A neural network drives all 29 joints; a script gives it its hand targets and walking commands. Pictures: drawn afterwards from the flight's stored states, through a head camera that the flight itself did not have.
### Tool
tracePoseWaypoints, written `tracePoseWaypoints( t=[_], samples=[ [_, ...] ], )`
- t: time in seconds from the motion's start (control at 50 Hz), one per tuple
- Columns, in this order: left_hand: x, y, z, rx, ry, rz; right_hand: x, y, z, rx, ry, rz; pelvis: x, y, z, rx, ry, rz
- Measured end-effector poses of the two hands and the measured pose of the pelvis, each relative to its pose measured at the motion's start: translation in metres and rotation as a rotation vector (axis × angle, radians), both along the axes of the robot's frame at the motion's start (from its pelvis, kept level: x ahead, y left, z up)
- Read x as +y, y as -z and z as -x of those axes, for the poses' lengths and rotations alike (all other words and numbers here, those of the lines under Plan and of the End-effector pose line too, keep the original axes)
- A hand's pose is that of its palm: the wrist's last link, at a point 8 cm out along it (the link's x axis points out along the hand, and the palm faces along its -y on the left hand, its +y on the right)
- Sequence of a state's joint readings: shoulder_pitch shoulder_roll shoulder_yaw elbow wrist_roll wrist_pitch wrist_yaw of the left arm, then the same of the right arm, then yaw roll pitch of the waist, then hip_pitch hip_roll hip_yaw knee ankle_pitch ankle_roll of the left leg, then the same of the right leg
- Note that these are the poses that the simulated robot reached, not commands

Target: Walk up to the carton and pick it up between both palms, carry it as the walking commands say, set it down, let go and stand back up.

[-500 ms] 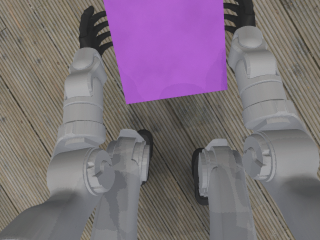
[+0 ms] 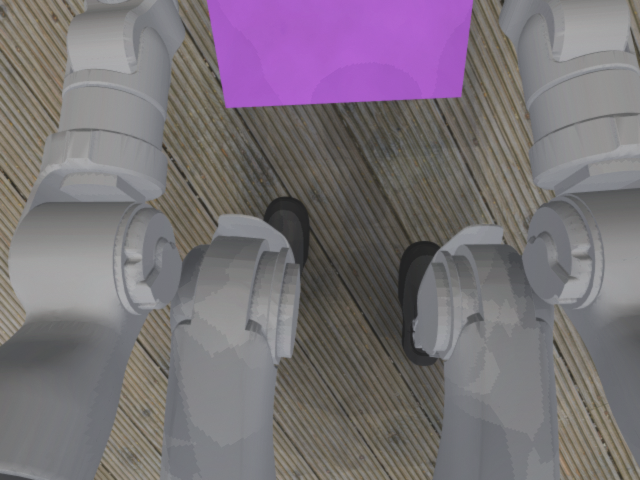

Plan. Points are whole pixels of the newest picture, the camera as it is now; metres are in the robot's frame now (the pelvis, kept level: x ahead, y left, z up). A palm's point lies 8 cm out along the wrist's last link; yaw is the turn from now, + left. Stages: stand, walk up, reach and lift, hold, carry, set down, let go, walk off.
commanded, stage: set down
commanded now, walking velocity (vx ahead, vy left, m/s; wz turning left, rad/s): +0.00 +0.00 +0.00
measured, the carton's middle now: out of the picture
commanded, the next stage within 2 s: none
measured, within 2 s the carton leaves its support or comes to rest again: rests again in 1.98 s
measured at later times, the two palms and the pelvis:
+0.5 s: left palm out of the picture +0.53 +0.21 -0.18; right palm out of the picture +0.57 -0.11 -0.19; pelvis +0.01 -0.01 -0.02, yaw +0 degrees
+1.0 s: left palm out of the picture +0.54 +0.21 -0.19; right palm out of the picture +0.58 -0.11 -0.20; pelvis +0.02 +0.00 -0.02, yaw +0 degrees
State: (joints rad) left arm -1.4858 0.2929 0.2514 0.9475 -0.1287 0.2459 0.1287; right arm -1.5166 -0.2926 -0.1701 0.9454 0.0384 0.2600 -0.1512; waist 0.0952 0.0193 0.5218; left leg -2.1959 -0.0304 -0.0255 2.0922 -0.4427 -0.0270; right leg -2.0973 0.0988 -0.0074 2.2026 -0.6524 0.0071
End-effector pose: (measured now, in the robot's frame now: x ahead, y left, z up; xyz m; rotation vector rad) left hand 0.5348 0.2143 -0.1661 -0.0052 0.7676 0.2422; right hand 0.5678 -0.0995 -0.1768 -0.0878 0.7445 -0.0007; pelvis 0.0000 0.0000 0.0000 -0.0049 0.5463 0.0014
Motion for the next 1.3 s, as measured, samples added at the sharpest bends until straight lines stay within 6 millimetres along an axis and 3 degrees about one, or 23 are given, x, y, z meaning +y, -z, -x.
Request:
tracePoseWaypoints(
  t=[0.2,0.56,1.3],
  samples=[
    [-0.018,0.006,-0.016,-0.001,0.026,0.000,-0.021,0.012,-0.003,-0.002,-0.007,-0.011,0.001,0.012,0.000,0.002,0.018,-0.019],
    [-0.007,0.014,0.002,0.047,0.029,0.003,-0.011,0.015,-0.005,0.035,-0.048,-0.003,-0.008,0.017,-0.010,0.053,0.022,-0.037],
    [-0.007,0.024,-0.007,0.048,0.047,0.016,-0.016,0.027,-0.011,0.025,-0.056,-0.060,-0.006,0.019,-0.019,0.069,0.023,-0.036]
  ],
)
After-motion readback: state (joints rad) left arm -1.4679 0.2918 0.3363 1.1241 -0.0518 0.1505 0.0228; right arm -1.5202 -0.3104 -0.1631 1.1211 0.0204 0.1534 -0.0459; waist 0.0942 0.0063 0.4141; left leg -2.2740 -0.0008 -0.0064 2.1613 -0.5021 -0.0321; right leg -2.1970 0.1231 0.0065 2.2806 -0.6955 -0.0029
